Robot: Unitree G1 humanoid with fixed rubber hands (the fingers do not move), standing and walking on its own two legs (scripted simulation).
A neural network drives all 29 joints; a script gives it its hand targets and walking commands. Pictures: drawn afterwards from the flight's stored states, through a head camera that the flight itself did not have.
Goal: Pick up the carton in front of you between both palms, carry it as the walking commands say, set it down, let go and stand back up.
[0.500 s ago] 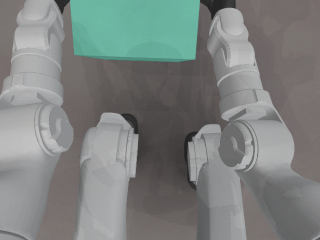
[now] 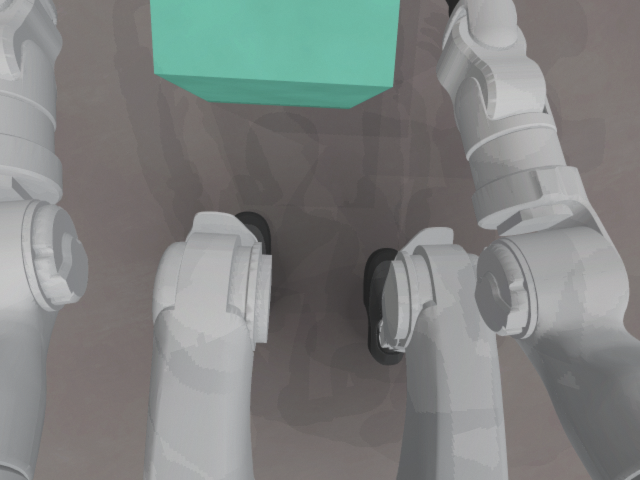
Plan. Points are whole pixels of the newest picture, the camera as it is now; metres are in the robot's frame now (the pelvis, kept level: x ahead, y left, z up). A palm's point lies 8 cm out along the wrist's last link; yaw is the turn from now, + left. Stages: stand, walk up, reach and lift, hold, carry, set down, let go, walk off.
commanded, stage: set down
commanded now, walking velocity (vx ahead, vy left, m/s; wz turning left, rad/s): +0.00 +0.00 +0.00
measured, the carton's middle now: (280, 2) +0.55 +0.11 -0.26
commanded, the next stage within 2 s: let go in 0.86 s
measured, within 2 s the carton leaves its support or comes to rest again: neither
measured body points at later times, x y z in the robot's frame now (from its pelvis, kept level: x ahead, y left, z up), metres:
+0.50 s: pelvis +0.03 +0.01 +0.13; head +0.35 +0.07 +0.43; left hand +0.52 +0.32 +0.01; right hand +0.56 -0.07 +0.01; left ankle +0.14 +0.12 -0.35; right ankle +0.11 -0.13 -0.35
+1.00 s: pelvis +0.06 +0.02 +0.26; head +0.35 +0.07 +0.60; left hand +0.51 +0.33 +0.15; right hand +0.55 -0.08 +0.15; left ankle +0.14 +0.12 -0.35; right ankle +0.11 -0.13 -0.35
